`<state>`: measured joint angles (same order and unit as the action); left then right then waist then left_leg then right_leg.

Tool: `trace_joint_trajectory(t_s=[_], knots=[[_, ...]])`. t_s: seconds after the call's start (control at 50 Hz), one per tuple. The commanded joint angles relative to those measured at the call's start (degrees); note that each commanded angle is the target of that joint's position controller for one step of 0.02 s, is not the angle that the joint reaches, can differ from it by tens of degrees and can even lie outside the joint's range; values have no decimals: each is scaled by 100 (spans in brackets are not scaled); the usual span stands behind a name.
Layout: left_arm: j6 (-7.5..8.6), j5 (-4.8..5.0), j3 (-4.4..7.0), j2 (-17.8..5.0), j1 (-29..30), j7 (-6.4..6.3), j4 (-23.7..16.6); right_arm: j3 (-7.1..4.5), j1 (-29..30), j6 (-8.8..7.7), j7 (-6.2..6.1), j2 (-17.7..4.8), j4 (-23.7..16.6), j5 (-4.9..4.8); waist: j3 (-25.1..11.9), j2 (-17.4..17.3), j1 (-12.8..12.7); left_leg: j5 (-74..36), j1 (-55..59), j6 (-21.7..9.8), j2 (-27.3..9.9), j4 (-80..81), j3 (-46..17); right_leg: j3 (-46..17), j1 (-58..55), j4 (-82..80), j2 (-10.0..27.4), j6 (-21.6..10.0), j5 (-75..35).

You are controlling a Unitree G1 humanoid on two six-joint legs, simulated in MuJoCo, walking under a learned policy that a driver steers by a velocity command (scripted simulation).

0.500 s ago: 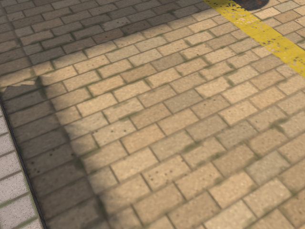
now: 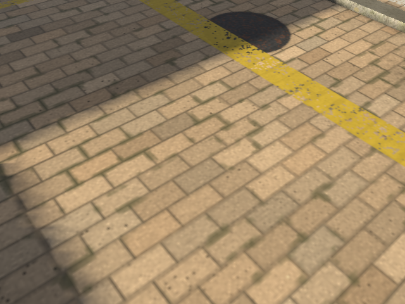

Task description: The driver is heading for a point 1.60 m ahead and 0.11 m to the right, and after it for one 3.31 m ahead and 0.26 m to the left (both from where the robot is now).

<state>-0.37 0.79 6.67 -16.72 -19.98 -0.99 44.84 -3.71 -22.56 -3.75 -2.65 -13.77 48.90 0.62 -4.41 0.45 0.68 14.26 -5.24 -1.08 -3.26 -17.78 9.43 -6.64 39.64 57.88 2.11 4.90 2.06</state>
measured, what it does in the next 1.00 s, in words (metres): walks ahead: right foot, then left foot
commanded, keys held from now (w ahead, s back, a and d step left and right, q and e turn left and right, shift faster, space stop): w+e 0.16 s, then e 0.18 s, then q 0.66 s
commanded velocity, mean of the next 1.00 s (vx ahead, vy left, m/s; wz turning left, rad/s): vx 0.17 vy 0.00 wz -0.04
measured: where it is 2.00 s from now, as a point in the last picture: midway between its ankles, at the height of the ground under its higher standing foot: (222, 293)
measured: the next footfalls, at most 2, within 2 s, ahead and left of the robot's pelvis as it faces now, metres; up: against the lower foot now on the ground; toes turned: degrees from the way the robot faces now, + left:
right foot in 0.24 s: +0.20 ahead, -0.21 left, +0.00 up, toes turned -13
left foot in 0.74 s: +0.38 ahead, -0.05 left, +0.00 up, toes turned -8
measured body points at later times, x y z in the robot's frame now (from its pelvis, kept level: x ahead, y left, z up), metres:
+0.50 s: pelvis +0.18 -0.13 -0.01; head +0.21 -0.16 +0.44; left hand +0.38 +0.09 -0.10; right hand +0.24 -0.43 -0.13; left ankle +0.31 +0.00 -0.68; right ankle +0.16 -0.20 -0.75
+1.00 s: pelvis +0.28 -0.14 -0.01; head +0.34 -0.13 +0.44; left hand +0.47 +0.12 -0.12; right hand +0.41 -0.44 -0.11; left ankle +0.34 -0.05 -0.75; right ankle +0.29 -0.29 -0.71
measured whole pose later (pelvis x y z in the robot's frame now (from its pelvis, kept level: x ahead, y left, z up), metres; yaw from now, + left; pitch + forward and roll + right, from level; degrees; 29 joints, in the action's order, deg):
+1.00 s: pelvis +0.28 -0.14 -0.01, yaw +0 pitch +4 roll -1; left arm -0.8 0.3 3.5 -16.0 -5.1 -1.5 40.1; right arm -4.6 -10.9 2.0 -1.8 -17.3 38.1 -0.6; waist 2.4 0.5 1.6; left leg 8.2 -21.4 -2.0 4.1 -26.2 -6.9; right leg -5.5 27.8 48.7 -1.5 4.7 23.7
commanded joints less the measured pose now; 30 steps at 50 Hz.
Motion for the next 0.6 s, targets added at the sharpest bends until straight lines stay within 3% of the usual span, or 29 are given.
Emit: trace_joint_trajectory(t_s=[0.02,0.08,0.16,0.18,0.2,0.22,0.24,0.26,0.28,0.3,0.32,0.34,0.36,0.4,0.48,0.54,0.6], knots=[[129,11,-98,-124,883,76,-758,-258,3,-78,-15,-966,-225,-21,903,-698,206,605,163,-821,-1621,1127,-851,176,875,-563,257,-92,-45],[139,51,-203,-16,1232,170,-1011,-323,-63,-48,3,-1080,-137,-65,1139,-693,309,479,156,-761,-1737,1096,-474,461,628,-1092,394,-342,231],[118,50,-231,-104,1388,298,-1196,-402,81,16,123,-1245,-98,-185,1219,-705,287,364,170,-623,-1741,726,-66,910,-140,-1612,332,-770,1113],[115,33,-193,-186,1225,319,-1194,-419,201,55,145,-1310,-109,-209,1154,-677,141,-412,85,-556,-1691,288,70,1115,-608,-1773,150,-897,1322],[121,16,-77,-345,669,316,-1082,-421,366,99,158,-1362,-129,-229,809,-556,-268,-2055,-145,-386,-1496,-761,378,1408,-1616,-2158,-229,-1045,1143],[97,29,169,-790,-188,242,-853,-347,234,92,184,-1198,-140,-192,132,-186,-676,-3321,-572,-123,-1130,-2339,655,1494,-3103,-2414,-703,-1231,699],[30,74,345,-1490,-802,109,-770,-167,262,17,217,-749,-357,58,-346,1152,-810,-533,-2231,355,-701,-4552,681,-188,-4626,-2701,362,-1576,-545],[98,-29,342,-2060,-475,105,-1105,-31,5,-193,268,-448,-706,124,-1400,2187,-302,2422,-3921,704,369,-6417,-485,-3601,-5755,-3556,1864,-2861,-810],[184,-84,188,-1480,-522,211,-1217,-193,531,-308,273,-1126,-637,-168,-1670,816,-779,2071,-4211,617,153,-6679,-1359,-3449,-5691,-3915,1969,-2860,-1044],[248,-81,88,-1213,-408,251,-1080,-181,897,-304,230,-1086,-776,-267,-1001,798,-640,1626,-4483,464,7,-6510,-1215,-2495,-5235,-3706,1744,-2603,-1406],[253,7,21,-971,-25,249,-1094,-157,934,-254,142,-981,-717,-121,-507,374,-406,1167,-4372,381,-257,-6033,-1222,-1786,-4431,-3577,1407,-2268,-1575],[225,26,-39,-772,414,230,-1195,-199,903,-167,74,-1051,-652,9,-244,387,-176,813,-3945,343,-415,-5524,-1278,-1297,-3633,-3602,1149,-2042,-1784],[215,-46,-88,-664,729,215,-1285,-205,673,-49,93,-1044,-543,12,-219,456,65,506,-3403,300,-443,-5344,-1262,-928,-3057,-3736,995,-1931,-2139],[307,-148,-106,-665,953,189,-1260,-149,362,80,149,-848,-334,4,-320,287,265,-38,-2968,328,-299,-4952,-1120,-449,-2733,-3864,890,-1917,-3053],[399,-124,-220,-445,938,68,-903,27,800,59,224,-462,-369,-13,-248,360,147,-1084,-2633,294,-284,-3141,-1153,288,-2830,-4022,721,-1621,-3364],[362,-197,-192,-577,906,-4,-695,32,1176,39,309,-541,-466,-94,-191,363,-39,-1652,-2319,240,-178,-2323,-1161,459,-3056,-4146,807,-1488,-3155],[279,-184,-144,-698,947,-5,-512,-45,1403,77,347,-743,-643,-116,107,382,-128,-1121,-2560,166,-63,-2145,-1195,426,-3402,-4102,1005,-1567,-2861]])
